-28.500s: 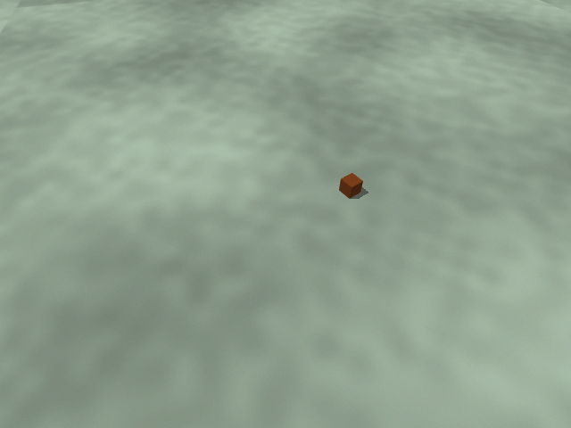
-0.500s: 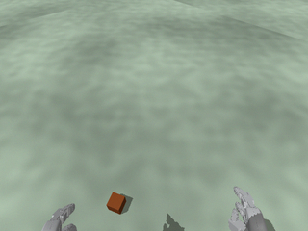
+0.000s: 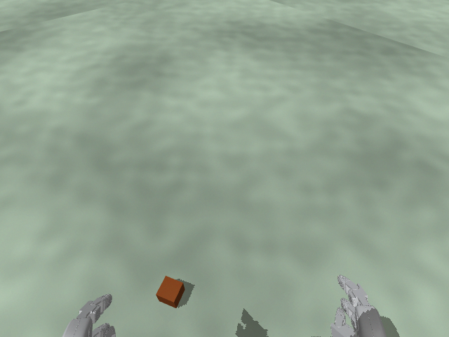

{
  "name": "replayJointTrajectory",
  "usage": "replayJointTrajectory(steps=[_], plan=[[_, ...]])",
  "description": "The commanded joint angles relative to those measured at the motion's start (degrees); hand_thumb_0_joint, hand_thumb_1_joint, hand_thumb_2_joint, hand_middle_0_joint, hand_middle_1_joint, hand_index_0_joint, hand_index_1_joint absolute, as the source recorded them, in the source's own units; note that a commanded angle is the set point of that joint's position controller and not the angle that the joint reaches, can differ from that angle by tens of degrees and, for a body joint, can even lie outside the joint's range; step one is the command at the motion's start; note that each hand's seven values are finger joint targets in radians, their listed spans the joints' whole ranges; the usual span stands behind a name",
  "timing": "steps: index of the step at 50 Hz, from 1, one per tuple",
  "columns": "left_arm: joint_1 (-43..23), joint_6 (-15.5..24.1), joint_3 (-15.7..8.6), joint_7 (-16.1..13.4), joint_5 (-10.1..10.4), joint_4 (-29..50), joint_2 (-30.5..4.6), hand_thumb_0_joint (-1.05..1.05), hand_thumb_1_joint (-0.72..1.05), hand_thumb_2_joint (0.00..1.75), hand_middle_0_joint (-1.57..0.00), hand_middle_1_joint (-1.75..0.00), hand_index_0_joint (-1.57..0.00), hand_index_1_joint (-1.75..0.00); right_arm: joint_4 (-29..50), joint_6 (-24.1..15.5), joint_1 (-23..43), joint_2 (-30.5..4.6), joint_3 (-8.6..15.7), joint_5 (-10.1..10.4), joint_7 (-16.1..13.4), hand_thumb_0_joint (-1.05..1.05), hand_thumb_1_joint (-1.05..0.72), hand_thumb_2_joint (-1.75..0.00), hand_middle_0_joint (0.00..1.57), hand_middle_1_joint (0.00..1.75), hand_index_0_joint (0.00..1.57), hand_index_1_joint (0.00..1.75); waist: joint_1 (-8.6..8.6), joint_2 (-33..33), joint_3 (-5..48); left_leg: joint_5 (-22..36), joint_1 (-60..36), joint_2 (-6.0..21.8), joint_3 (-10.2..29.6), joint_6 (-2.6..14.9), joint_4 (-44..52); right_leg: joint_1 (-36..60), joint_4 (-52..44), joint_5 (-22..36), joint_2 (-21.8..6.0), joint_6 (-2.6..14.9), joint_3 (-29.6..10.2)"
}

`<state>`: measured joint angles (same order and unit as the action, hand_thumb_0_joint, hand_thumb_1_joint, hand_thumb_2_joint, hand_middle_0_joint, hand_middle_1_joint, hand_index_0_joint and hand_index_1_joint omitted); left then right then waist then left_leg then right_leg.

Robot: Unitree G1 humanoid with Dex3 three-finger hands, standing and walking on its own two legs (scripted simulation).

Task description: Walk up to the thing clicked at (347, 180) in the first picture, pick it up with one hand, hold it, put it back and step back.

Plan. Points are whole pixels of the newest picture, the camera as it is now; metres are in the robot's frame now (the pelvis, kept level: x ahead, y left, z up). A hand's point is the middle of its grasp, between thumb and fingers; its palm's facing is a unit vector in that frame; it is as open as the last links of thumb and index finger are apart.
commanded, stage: home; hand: left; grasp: from above
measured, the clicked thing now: (171, 292) +0.45 +0.19 -0.68
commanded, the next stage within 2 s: stand in 1.40 s
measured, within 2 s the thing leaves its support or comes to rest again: neither
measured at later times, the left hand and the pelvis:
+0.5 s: hand out of the picture +0.16 +0.18 -0.05, palm faces +0.03 -0.98 -0.21, open 7.4 cm; pelvis +0.00 +0.00 +0.00, yaw +0 degrees
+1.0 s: hand out of the picture +0.16 +0.18 -0.05, palm faces +0.03 -0.98 -0.21, open 7.4 cm; pelvis +0.00 +0.00 +0.00, yaw +0 degrees
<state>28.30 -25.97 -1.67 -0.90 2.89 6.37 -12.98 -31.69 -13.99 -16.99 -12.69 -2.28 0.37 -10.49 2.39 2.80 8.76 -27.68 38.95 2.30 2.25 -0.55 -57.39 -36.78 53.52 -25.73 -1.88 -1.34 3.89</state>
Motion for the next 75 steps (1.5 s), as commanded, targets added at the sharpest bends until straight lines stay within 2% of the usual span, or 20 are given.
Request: replayJointTrajectory(steps=[1, 12, 14, 21, 25, 30, 33, 34, 39, 42, 43, 51, 52, 53, 57, 59, 64, 65, 74, 75], plan=[[-1.50, 2.81, -4.12, -0.75, -0.06, 10.87, -5.85, 0.00, 0.90, 0.90, -0.20, -0.30, -0.20, -0.30, 9.70, -3.61, 4.31, -6.96, 3.46, -0.03, -0.97, 0.00, -0.90, -0.90, 0.20, 0.30, 0.20, 0.30, -0.24, -0.82, 4.72, 9.97, -4.66, -2.18, 0.08, 1.38, 10.17, 3.10, -8.92, 8.25, 2.75, 1.25, 0.47], [-2.03, 2.97, -3.09, -0.43, 0.04, 10.73, -5.14, 0.00, 0.90, 0.90, -0.20, -0.30, -0.20, -0.30, 9.29, -3.92, 4.52, -6.93, 3.36, 0.03, -0.98, 0.00, -0.90, -0.90, 0.20, 0.30, 0.20, 0.30, -0.31, -0.55, 2.91, 7.05, -3.55, -1.97, 0.34, 1.26, 10.77, 1.75, -9.04, 5.50, 2.82, 1.19, 0.57], [-2.58, 3.08, -4.69, -0.67, -0.08, 12.72, -6.96, 0.00, 0.90, 0.90, -0.20, -0.30, -0.20, -0.30, 9.41, -3.98, 4.14, -7.07, 3.61, 0.06, -1.12, 0.00, -0.90, -0.90, 0.20, 0.30, 0.20, 0.30, -0.52, -0.32, 4.88, 8.07, -4.32, -2.08, 0.13, 1.31, 10.36, 2.82, -8.92, 6.40, 2.74, 1.23, 0.36], [0.13, 2.50, -2.98, -0.61, -0.20, 9.65, -5.03, 0.00, 0.90, 0.90, -0.20, -0.30, -0.20, -0.30, 9.10, -3.90, 4.15, -6.93, 3.50, 0.04, -1.11, 0.00, -0.90, -0.90, 0.20, 0.30, 0.20, 0.30, -0.10, -1.28, 4.10, 9.09, -4.08, -2.18, -0.27, 1.38, 9.74, 2.53, -8.86, 7.30, 2.68, 1.22, 0.20], [-1.36, 2.75, -3.86, -0.65, -0.25, 11.75, -6.30, 0.00, 0.90, 0.90, -0.20, -0.30, -0.20, -0.30, 8.99, -3.96, 4.08, -7.48, 3.96, -0.03, -1.20, 0.00, -0.90, -0.90, 0.20, 0.30, 0.20, 0.30, -0.24, -1.00, 4.25, 10.00, -4.28, -2.11, -0.32, 1.30, 9.55, 2.75, -8.73, 8.02, 2.64, 1.23, 0.29], [-2.59, 2.74, -3.50, -0.67, -0.16, 12.65, -6.40, 0.00, 0.90, 0.90, -0.20, -0.30, -0.20, -0.30, 9.66, -3.91, 4.76, -7.54, 3.81, 0.07, -1.07, 0.00, -0.90, -0.90, 0.20, 0.30, 0.20, 0.30, -0.31, -0.43, 2.94, 6.20, -3.35, -1.94, 0.35, 1.28, 10.65, 1.80, -8.79, 4.90, 2.72, 1.23, 0.43], [-0.05, 2.47, -3.05, -0.56, -0.08, 10.48, -5.20, 0.00, 0.90, 0.90, -0.20, -0.30, -0.20, -0.30, 9.36, -3.80, 4.09, -6.89, 3.54, 0.15, -1.07, 0.00, -0.90, -0.90, 0.20, 0.30, 0.20, 0.30, -0.11, -0.99, 4.24, 8.25, -3.79, -2.18, -0.22, 1.35, 9.72, 2.28, -8.67, 6.53, 2.68, 1.23, 0.19], [-1.83, 2.83, -4.40, -0.69, 0.14, 14.17, -6.98, 0.00, 0.90, 0.90, -0.20, -0.30, -0.20, -0.30, 9.84, -3.89, 4.12, -7.09, 3.78, 0.09, -1.15, 0.00, -0.90, -0.90, 0.20, 0.30, 0.20, 0.30, -0.46, -0.21, 6.45, 10.52, -4.66, -2.19, -0.28, 1.28, 9.19, 3.41, -8.45, 8.62, 2.56, 1.21, 0.17], [-1.11, 2.72, -3.14, -0.65, -0.10, 11.25, -5.51, 0.00, 0.90, 0.90, -0.20, -0.30, -0.20, -0.30, 9.08, -3.74, 3.82, -6.89, 3.56, 0.12, -1.16, 0.00, -0.90, -0.90, 0.20, 0.30, 0.20, 0.30, -0.04, -0.71, 4.04, 8.78, -3.77, -2.13, -0.16, 1.34, 9.47, 2.22, -8.51, 7.13, 2.59, 1.21, 0.13], [-0.94, 2.78, -4.11, -0.99, -0.29, 12.68, -6.82, 0.00, 0.90, 0.90, -0.20, -0.30, -0.20, -0.30, 9.71, -3.67, 3.99, -7.20, 3.91, 0.04, -1.27, 0.00, -0.90, -0.90, 0.20, 0.30, 0.20, 0.30, -0.32, -0.31, 5.12, 11.72, -4.42, -2.12, -0.28, 1.24, 8.93, 3.03, -7.98, 9.73, 2.61, 1.25, 0.25], [0.00, 2.68, -3.00, -0.85, -0.31, 11.19, -5.70, 0.00, 0.90, 0.90, -0.20, -0.30, -0.20, -0.30, 9.30, -3.57, 4.07, -6.93, 3.70, 0.11, -1.13, 0.00, -0.90, -0.90, 0.20, 0.30, 0.20, 0.30, -0.26, -1.25, 3.79, 10.32, -3.74, -2.06, -0.12, 1.24, 9.34, 2.45, -8.16, 8.42, 2.67, 1.25, 0.39], [-0.99, 2.78, -3.65, -0.78, 0.05, 12.75, -6.33, 0.00, 0.90, 0.90, -0.20, -0.30, -0.20, -0.30, 9.87, -3.40, 4.12, -6.89, 3.66, 0.03, -1.03, 0.00, -0.90, -0.90, 0.20, 0.30, 0.20, 0.30, -0.31, -0.16, 4.62, 9.57, -3.73, -2.04, 0.15, 1.19, 9.32, 2.58, -8.08, 7.87, 2.70, 1.21, 0.44], [1.43, 2.40, -2.73, -0.58, 0.06, 9.65, -4.44, 0.00, 0.90, 0.90, -0.20, -0.30, -0.20, -0.30, 9.35, -3.40, 3.78, -6.65, 3.58, 0.11, -0.94, 0.00, -0.90, -0.90, 0.20, 0.30, 0.20, 0.30, -0.09, -0.76, 4.87, 10.59, -3.99, -1.99, 0.16, 1.14, 9.24, 2.62, -7.79, 8.54, 2.79, 1.31, 0.47], [-1.31, 2.93, -4.31, -0.80, 0.18, 14.56, -7.20, 0.00, 0.90, 0.90, -0.20, -0.30, -0.20, -0.30, 10.05, -3.40, 4.17, -7.07, 3.79, 0.14, -0.99, 0.00, -0.90, -0.90, 0.20, 0.30, 0.20, 0.30, -0.78, -0.05, 5.36, 10.79, -3.69, -1.99, -0.01, 1.12, 9.18, 2.83, -7.79, 8.76, 2.71, 1.28, 0.50], [-0.65, 2.70, -2.73, -0.69, 0.00, 11.70, -5.28, 0.00, 0.90, 0.90, -0.20, -0.30, -0.20, -0.30, 9.27, -3.23, 3.73, -6.59, 3.47, 0.00, -0.97, 0.00, -0.90, -0.90, 0.20, 0.30, 0.20, 0.30, 0.06, -0.34, 3.49, 8.72, -3.35, -2.08, -0.19, 1.21, 9.19, 1.56, -8.23, 7.07, 2.71, 1.21, 0.24], [-1.85, 2.95, -4.32, -0.90, 0.15, 14.87, -7.22, 0.00, 0.90, 0.90, -0.20, -0.30, -0.20, -0.30, 10.09, -3.23, 4.27, -7.15, 3.90, 0.16, -1.02, 0.00, -0.90, -0.90, 0.20, 0.30, 0.20, 0.30, -0.58, 0.62, 5.51, 9.99, -4.26, -1.82, 0.20, 1.00, 9.53, 2.34, -7.75, 7.94, 2.83, 1.32, 0.47], [-0.04, 2.62, -2.67, -0.79, 0.05, 11.83, -5.34, 0.00, 0.90, 0.90, -0.20, -0.30, -0.20, -0.30, 9.20, -3.03, 3.15, -6.66, 3.66, 0.03, -1.03, 0.00, -0.90, -0.90, 0.20, 0.30, 0.20, 0.30, 0.17, -0.19, 5.97, 14.25, -4.81, -2.10, -0.31, 1.17, 7.95, 3.25, -7.43, 12.34, 2.63, 1.20, 0.12], [-0.18, 2.57, -3.76, -0.88, 0.08, 12.58, -6.33, 0.00, 0.90, 0.90, -0.20, -0.30, -0.20, -0.30, 9.85, -3.02, 3.55, -7.11, 3.89, 0.05, -1.00, 0.00, -0.90, -0.90, 0.20, 0.30, 0.20, 0.30, -0.04, -0.47, 6.20, 14.41, -4.81, -1.98, -0.15, 1.17, 8.23, 3.41, -7.37, 12.34, 2.68, 1.25, 0.31], [-0.04, 2.40, -4.09, -0.95, 0.05, 12.63, -6.77, 0.00, 0.90, 0.90, -0.20, -0.30, -0.20, -0.30, 10.29, -2.97, 4.14, -7.25, 3.88, 0.19, -0.94, 0.00, -0.90, -0.90, 0.20, 0.30, 0.20, 0.30, -0.34, -1.23, 5.24, 10.72, -3.88, -2.08, -0.18, 1.32, 8.93, 3.31, -8.17, 8.94, 2.62, 1.22, 0.37], [-17.90, 14.90, -3.67, -3.01, -6.60, -7.47, -10.82, 0.00, 0.90, 0.90, -0.20, -0.30, -0.20, -0.30, -3.83, 3.54, 7.42, -13.59, 6.22, -6.79, 2.48, 0.00, -0.90, -0.90, 0.20, 0.30, 0.20, 0.30, -3.88, -4.49, -9.11, 19.68, -4.83, -0.37, 2.18, 3.40, 13.28, 13.02, -10.44, 7.48, -1.85, 2.88, -2.98]])
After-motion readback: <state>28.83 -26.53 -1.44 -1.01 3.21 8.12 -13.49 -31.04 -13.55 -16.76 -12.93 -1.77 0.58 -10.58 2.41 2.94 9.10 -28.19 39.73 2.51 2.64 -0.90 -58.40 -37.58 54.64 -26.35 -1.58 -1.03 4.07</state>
